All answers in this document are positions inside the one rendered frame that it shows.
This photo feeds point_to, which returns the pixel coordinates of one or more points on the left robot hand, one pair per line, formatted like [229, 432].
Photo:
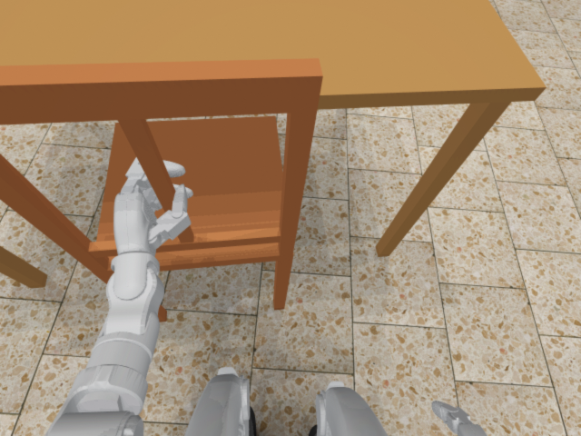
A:
[134, 212]

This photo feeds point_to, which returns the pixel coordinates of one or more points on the right robot hand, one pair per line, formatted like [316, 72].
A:
[456, 419]

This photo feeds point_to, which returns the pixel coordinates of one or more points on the right robot thigh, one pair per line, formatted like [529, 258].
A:
[341, 411]

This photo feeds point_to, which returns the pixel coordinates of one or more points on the left robot thigh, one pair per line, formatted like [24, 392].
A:
[224, 403]

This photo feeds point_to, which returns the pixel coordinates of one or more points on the robot left forearm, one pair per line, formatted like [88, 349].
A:
[115, 376]

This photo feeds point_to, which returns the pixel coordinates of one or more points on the table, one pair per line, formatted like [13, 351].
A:
[373, 53]

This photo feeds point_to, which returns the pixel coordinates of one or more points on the chair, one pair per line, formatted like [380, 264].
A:
[244, 208]

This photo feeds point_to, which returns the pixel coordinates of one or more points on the robot left upper arm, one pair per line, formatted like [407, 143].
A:
[100, 423]

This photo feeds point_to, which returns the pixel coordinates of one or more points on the robot thigh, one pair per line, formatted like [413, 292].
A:
[224, 403]
[341, 411]

